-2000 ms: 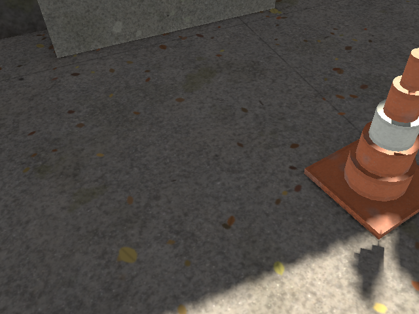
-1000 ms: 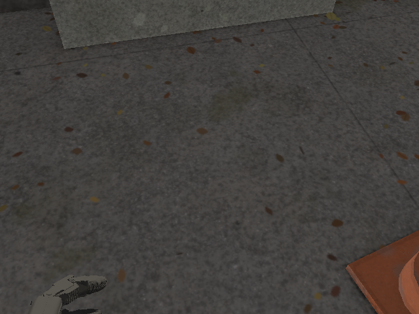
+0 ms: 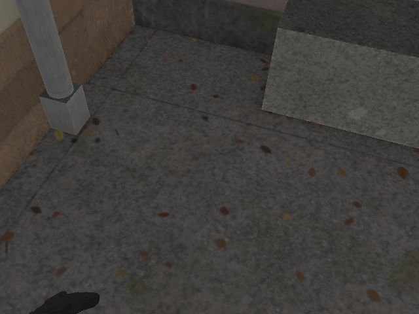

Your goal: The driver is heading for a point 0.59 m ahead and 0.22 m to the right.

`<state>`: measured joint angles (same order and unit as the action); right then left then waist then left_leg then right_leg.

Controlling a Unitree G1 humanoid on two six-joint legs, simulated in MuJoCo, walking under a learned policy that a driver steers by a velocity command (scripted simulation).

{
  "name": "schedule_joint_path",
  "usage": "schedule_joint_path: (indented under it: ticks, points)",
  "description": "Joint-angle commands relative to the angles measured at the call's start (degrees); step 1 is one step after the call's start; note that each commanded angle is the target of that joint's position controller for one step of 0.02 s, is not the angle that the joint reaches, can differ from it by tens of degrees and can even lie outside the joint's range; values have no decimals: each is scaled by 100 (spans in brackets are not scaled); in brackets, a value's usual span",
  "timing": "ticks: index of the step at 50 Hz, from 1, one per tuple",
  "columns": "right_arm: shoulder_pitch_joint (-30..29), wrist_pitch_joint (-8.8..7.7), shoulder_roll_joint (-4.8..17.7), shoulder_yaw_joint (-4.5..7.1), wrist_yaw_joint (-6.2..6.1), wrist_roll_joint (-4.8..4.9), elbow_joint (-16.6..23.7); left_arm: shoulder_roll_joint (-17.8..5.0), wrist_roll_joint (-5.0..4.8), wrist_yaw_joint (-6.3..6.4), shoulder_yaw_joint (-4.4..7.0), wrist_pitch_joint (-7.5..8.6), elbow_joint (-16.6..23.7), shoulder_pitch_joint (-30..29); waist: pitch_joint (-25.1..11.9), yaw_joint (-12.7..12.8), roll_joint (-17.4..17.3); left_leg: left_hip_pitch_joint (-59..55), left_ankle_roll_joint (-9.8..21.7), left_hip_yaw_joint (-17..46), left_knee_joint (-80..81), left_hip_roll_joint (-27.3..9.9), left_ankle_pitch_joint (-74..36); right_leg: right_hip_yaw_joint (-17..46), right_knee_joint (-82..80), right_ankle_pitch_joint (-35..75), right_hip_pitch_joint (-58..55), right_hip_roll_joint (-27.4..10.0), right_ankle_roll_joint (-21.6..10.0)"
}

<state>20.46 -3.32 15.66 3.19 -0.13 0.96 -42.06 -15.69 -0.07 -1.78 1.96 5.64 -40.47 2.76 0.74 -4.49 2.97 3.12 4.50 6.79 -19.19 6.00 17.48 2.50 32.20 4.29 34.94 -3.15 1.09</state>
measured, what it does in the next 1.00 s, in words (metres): walks ahead, turning right: right foot, then left foot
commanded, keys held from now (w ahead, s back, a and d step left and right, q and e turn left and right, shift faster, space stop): w+e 0.78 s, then no key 0.22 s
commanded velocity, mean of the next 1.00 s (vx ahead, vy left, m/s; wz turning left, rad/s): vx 0.46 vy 0.00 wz -0.37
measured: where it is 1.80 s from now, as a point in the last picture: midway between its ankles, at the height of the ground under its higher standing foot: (237, 267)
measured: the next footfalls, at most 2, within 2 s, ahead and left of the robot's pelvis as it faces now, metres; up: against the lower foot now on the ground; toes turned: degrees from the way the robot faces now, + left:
right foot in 0.10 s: +0.23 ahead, -0.13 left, +0.00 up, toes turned -1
left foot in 0.58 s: +0.51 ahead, +0.04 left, +0.00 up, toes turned -20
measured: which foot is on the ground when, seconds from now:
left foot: down 0.00-0.12, up 0.14-0.56, down 0.58-1.00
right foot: up 0.00-0.08, down 0.10-0.58, up 0.60-1.00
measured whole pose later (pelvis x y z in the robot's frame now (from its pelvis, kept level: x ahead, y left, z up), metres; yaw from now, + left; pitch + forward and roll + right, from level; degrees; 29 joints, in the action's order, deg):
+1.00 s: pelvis +0.51 -0.09 +0.00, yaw -27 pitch +2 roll +2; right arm 18.6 -3.9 16.5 3.7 -0.1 1.2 -48.8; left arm -15.9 -0.2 -2.1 2.8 2.1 -35.1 4.8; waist 2.6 -5.4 2.5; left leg 1.8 -0.6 -7.2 -18.4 0.0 18.2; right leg 2.1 34.8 -2.2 33.2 -2.6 -0.9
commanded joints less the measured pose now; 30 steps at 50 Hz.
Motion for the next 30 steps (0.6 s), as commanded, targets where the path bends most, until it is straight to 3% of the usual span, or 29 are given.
schedule_joint_path:
  ticks: [1,3,4,5,6,7,8,9,10,11,13,15,20,23,25,27,28,29,30]
  points:
    - [274,-5,981,270,-43,-7,99,-563,-37,-78,145,142,600,-689,190,-55,-841,-340,756,946,204,-1833,-2121,-92,-257,-436,150,60,-251]
    - [171,37,1031,284,-56,-15,67,-649,-50,-92,192,139,541,-324,27,152,-933,-565,604,757,-206,-1816,-3376,-302,-367,-911,-366,236,-481]
    - [72,58,1009,268,-65,-27,76,-762,-36,-73,272,137,389,233,-346,459,-876,-554,484,482,-856,-1599,-4444,-489,-530,-807,-1173,448,-651]
    - [11,63,906,209,-85,-76,138,-984,0,-55,363,133,211,1058,-1002,840,-726,-102,304,187,-1952,-1341,-4618,-177,-390,-431,-2496,189,-936]
    - [452,-4,582,94,-81,-130,274,-1471,81,-46,478,127,146,1841,-1936,871,299,1736,-94,-162,-3971,-676,-2836,1820,-308,-415,-4696,-1019,-1752]
    - [649,-104,428,20,-56,-134,241,-1338,-87,-89,474,74,-25,2145,-2192,867,1457,3303,-393,-177,-5381,-30,1168,3961,-1208,-1452,-5650,-1699,-2308]
    - [185,-206,853,97,4,-37,362,-993,-183,-74,362,35,34,1928,-1533,949,823,4038,-333,196,-5799,-411,1161,3944,-1476,-2412,-5322,-1607,-2041]
    - [-392,-280,883,93,44,51,501,-861,-102,-38,322,-20,152,1590,-852,937,281,4168,-294,74,-5690,-648,716,3216,-1564,-2317,-4556,-1393,-1833]
    - [-713,-329,809,79,54,-32,580,-812,-34,-30,298,-57,194,1362,-317,798,-180,4098,-290,-49,-5230,-819,394,2689,-1712,-1761,-3750,-1151,-1738]
    - [-734,-334,801,116,39,-147,594,-719,-1,-12,264,-53,247,1231,-223,628,-246,3814,-319,-45,-4762,-993,134,2393,-1801,-1225,-3319,-965,-1666]
    - [-561,-299,663,110,25,-202,582,-713,-3,20,259,-68,295,1142,-242,419,25,3392,-460,-136,-4225,-1049,-7,2062,-1971,-596,-2880,-703,-1687]
    - [-635,-239,552,80,-14,-210,600,-810,-45,71,293,-59,253,1214,-227,390,101,3297,-628,-269,-3701,-1009,-112,1756,-2042,-197,-2561,-610,-1743]
    - [-1707,-269,324,-19,7,-164,793,-1002,-132,214,376,-158,80,1618,-90,741,153,2815,-803,-305,-1813,-730,-1793,1336,-1956,-373,-2121,-272,-1414]
    - [-2181,-337,393,2,77,-85,890,-998,-168,252,383,-236,-16,1923,-85,899,193,2509,-784,-256,-1252,-546,-2061,1608,-1722,-673,-2252,-334,-1332]
    - [-2286,-386,515,56,112,-58,933,-974,-176,273,387,-285,-31,1996,-98,866,244,2341,-709,-157,-920,-494,-1816,1946,-1473,-888,-2528,-424,-1258]
    - [-2075,-434,650,130,118,-32,893,-992,-161,288,412,-326,1,1895,-130,680,406,1934,-557,-152,-698,-494,-1429,2220,-1164,-856,-2669,-480,-1154]
    - [-1692,-454,731,191,95,-35,790,-903,-155,285,390,-340,39,1800,-260,451,418,1359,-414,-225,-446,-524,-1437,2190,-857,-732,-2585,-346,-1038]
    - [-1103,-472,912,277,48,-97,697,-692,-118,267,319,-325,114,1722,-706,150,314,318,-178,-21,-455,-880,-1364,1952,-79,-644,-2276,-78,-859]
    - [-171,-455,1269,371,-14,-156,613,-324,-1,256,193,-298,248,1768,-1526,-177,-463,-1171,199,1023,-542,-1958,-1111,1353,1586,-1788,-1470,352,-628]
